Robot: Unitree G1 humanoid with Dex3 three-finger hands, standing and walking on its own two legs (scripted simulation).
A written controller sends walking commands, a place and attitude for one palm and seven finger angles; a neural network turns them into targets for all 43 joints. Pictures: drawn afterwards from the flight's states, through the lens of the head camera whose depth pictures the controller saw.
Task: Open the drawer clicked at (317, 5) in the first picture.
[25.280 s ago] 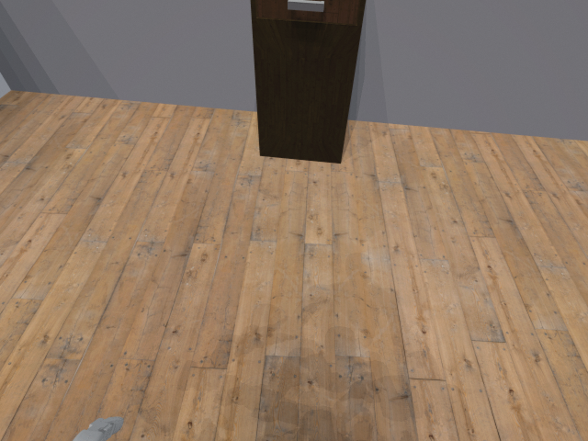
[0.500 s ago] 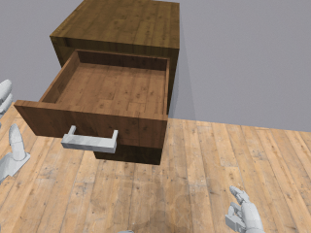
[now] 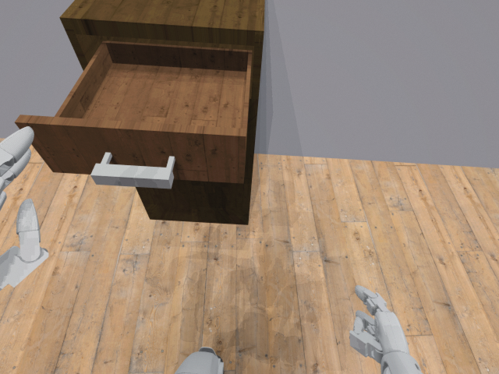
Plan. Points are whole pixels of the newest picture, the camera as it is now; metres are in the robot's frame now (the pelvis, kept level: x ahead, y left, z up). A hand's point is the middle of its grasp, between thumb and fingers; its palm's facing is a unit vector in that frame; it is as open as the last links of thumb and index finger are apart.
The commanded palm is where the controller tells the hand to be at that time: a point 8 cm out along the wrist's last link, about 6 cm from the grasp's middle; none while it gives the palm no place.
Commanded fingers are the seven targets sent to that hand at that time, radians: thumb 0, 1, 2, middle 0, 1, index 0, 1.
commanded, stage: step back with the hand held close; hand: left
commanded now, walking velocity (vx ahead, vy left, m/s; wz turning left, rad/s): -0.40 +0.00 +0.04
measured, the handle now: (136, 167) +0.45 +0.25 +0.02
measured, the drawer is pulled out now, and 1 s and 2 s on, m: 0.30 0.30 0.30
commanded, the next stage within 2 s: stop stepping back and stand still in 0.06 s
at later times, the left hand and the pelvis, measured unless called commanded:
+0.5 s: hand out of the picture +0.02 +0.21 +0.21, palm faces +0.47 -0.77 -0.44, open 7.4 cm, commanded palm -0.03 +0.25 +0.21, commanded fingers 0.00 0.90 0.90 -0.20 -0.30 -0.20 -0.30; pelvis -0.15 -0.04 +0.01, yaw +2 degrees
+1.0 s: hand out of the picture -0.04 +0.20 +0.20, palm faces +0.52 -0.71 -0.47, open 7.4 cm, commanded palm -0.11 +0.23 +0.21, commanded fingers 0.00 0.90 0.90 -0.20 -0.30 -0.20 -0.30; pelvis -0.21 -0.06 +0.00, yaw +5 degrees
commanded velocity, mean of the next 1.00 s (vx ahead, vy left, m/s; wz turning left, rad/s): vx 0.15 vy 0.04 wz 0.00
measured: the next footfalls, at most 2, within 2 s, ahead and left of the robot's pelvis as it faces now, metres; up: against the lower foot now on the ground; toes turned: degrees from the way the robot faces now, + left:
left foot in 0.12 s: +0.02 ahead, +0.08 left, +0.00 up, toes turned +4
left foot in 0.68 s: -0.16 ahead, +0.13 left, +0.00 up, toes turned +8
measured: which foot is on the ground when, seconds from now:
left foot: up 0.00-0.10, down 0.12-0.40, up 0.42-0.66, down 0.68-0.88, up 0.90-1.00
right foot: down 0.00-0.68, up 0.70-0.86, down 0.88-1.00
